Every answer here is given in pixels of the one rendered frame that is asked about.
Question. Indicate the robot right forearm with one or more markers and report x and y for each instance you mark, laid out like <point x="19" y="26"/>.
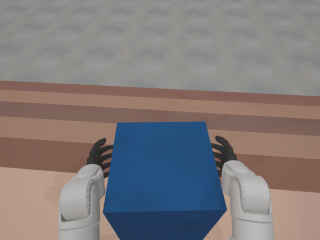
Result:
<point x="250" y="202"/>

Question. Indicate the robot left forearm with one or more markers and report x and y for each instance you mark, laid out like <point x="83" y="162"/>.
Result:
<point x="79" y="205"/>

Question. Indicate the robot left hand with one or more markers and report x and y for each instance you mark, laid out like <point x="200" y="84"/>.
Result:
<point x="96" y="158"/>

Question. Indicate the carton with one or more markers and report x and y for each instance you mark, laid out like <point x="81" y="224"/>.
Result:
<point x="163" y="182"/>

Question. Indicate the robot right hand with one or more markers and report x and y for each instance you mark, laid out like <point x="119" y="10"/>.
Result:
<point x="226" y="150"/>

